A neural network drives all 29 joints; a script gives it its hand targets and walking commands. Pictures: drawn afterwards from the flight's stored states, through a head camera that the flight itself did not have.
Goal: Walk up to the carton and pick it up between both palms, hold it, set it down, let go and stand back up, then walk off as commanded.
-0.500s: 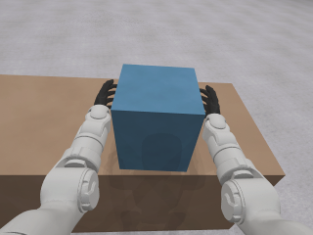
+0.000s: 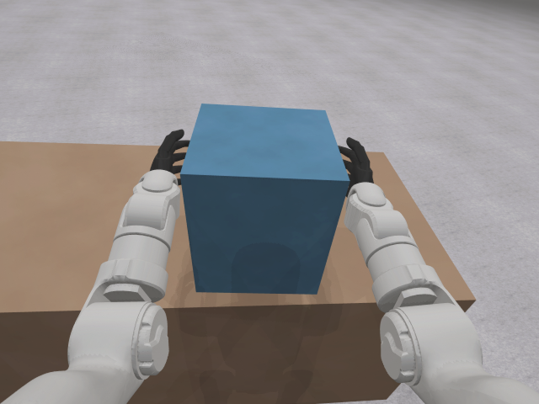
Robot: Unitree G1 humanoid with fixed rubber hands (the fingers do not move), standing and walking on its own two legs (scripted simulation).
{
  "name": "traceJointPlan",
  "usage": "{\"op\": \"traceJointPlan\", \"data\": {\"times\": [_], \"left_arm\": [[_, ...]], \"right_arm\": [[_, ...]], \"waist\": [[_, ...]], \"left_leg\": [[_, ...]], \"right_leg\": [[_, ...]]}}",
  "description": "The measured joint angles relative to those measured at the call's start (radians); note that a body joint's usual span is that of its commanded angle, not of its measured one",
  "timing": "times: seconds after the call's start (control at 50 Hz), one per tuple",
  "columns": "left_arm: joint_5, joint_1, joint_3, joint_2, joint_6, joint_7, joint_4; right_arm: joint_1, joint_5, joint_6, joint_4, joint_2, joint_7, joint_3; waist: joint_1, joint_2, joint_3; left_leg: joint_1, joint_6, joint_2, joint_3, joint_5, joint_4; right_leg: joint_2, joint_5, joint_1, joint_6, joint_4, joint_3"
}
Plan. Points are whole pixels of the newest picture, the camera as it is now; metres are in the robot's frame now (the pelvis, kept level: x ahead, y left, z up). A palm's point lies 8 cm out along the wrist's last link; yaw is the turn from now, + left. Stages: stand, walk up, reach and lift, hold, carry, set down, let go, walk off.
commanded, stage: reach and lift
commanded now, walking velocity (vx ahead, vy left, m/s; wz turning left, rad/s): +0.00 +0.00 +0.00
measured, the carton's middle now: (260, 201) +0.41 +0.03 +0.11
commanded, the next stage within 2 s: hold in 1.08 s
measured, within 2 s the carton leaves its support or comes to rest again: neither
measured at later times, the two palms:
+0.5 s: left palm (166, 163) +0.38 +0.17 +0.20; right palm (368, 175) +0.39 -0.13 +0.20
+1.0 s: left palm (168, 156) +0.38 +0.17 +0.21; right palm (373, 171) +0.39 -0.13 +0.21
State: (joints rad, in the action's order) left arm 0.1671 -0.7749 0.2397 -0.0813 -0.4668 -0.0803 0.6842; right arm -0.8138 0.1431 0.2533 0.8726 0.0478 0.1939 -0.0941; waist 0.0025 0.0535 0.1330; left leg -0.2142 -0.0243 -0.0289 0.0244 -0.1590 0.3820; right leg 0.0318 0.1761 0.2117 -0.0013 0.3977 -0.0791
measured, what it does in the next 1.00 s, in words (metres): stands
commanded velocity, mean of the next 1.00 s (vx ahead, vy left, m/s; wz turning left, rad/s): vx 0.00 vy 0.00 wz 0.00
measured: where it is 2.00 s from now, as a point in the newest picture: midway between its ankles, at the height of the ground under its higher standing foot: outside the picture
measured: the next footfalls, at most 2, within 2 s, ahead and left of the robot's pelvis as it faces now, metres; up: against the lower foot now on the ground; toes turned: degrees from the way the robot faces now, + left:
none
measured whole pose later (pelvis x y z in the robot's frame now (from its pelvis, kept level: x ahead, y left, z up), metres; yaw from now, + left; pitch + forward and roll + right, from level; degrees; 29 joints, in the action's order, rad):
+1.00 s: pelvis +0.00 +0.00 +0.00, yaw +0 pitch -1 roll +0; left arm 0.17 -0.79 0.26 -0.08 -0.65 -0.06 0.52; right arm -0.83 0.25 0.42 0.72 0.08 0.24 -0.05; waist 0.04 0.03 0.16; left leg -0.20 -0.02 -0.03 0.02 -0.15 0.36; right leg 0.03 0.18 0.21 0.00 0.40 -0.08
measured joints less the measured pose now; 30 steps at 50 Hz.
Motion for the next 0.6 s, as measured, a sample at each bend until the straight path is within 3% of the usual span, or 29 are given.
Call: {"op": "traceJointPlan", "data": {"times": [0.1, 0.22, 0.6], "left_arm": [[0.0, 0.023, -0.005, 0.002, -0.019, 0.002, -0.078], [0.0, 0.002, 0.018, 0.005, -0.071, 0.01, -0.086], [0.0, -0.006, 0.018, 0.001, -0.129, 0.016, -0.119]], "right_arm": [[-0.001, 0.03, 0.037, -0.075, 0.008, 0.012, 0.018], [-0.004, 0.031, 0.065, -0.077, 0.008, 0.014, 0.018], [-0.014, 0.069, 0.121, -0.113, 0.014, 0.033, 0.023]], "waist": [[0.014, -0.012, 0.012], [0.027, -0.018, 0.016], [0.023, -0.015, 0.019]], "left_leg": [[0.001, 0.0, 0.0, 0.0, 0.002, 0.0], [0.006, 0.001, 0.001, 0.0, 0.006, -0.005], [0.012, 0.001, 0.002, -0.001, 0.008, -0.018]], "right_leg": [[0.0, -0.003, -0.002, -0.001, -0.001, 0.0], [-0.001, -0.004, -0.004, -0.001, -0.001, 0.0], [-0.002, 0.003, -0.004, -0.001, -0.002, 0.001]]}}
